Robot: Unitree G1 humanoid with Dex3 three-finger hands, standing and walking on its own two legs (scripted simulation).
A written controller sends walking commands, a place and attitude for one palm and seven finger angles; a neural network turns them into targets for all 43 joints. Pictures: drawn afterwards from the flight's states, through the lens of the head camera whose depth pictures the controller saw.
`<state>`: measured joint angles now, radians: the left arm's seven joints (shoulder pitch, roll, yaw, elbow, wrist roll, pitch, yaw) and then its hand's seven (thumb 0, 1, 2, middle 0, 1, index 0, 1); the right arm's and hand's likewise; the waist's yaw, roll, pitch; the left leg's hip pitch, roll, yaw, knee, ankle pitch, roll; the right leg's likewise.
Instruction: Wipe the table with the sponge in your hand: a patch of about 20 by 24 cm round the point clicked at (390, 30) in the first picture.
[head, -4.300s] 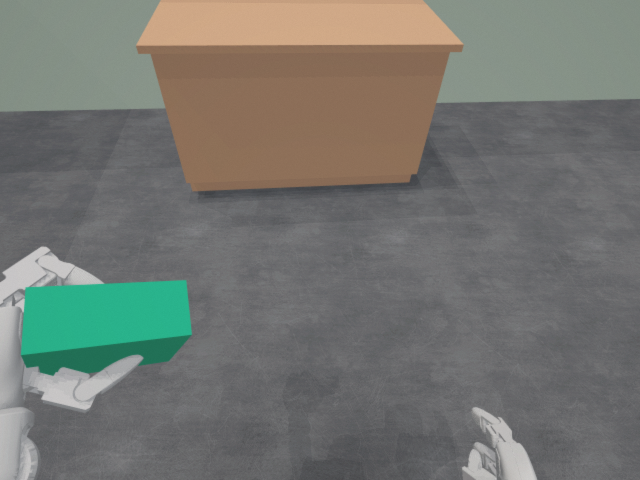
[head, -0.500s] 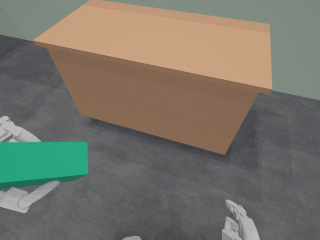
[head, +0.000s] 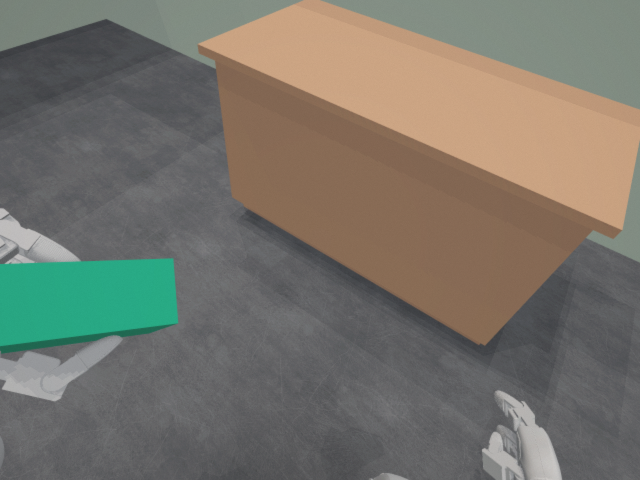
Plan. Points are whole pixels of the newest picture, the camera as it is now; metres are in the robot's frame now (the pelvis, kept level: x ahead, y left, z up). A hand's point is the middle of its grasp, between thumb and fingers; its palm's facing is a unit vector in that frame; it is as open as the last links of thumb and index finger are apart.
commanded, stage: walk to a spot facing it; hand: left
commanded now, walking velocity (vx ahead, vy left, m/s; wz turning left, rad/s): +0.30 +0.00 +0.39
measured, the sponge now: (109, 304) +0.23 +0.21 +0.17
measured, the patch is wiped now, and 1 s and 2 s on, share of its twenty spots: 0.00 0.00 0.00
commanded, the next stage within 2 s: turn to face it in 1.00 s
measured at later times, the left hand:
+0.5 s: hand (47, 369) +0.16 +0.22 +0.19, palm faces +0.52 -0.75 -0.41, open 9.6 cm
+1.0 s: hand out of the picture +0.22 +0.29 +0.20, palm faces +0.60 -0.67 -0.43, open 9.7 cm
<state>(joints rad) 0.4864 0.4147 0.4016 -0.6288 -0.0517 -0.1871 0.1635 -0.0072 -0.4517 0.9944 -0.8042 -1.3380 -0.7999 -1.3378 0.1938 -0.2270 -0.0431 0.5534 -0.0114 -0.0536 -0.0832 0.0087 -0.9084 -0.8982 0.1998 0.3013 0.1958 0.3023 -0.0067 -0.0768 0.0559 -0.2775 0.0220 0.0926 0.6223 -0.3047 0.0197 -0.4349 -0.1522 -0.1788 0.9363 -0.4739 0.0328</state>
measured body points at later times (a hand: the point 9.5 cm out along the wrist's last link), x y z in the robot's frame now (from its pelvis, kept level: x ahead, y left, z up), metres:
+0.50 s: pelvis -0.01 -0.04 +0.02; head +0.00 -0.06 +0.46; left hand +0.13 +0.26 +0.21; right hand +0.19 -0.24 -0.09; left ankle -0.02 +0.10 -0.64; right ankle -0.01 -0.12 -0.72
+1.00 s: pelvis +0.08 +0.00 +0.01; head +0.11 +0.03 +0.46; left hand +0.19 +0.32 +0.22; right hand +0.31 -0.13 -0.08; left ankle +0.08 +0.11 -0.72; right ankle +0.12 -0.12 -0.65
